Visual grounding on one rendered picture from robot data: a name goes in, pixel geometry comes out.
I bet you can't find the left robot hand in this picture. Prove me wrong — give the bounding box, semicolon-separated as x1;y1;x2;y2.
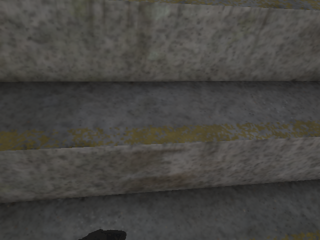
78;229;127;240

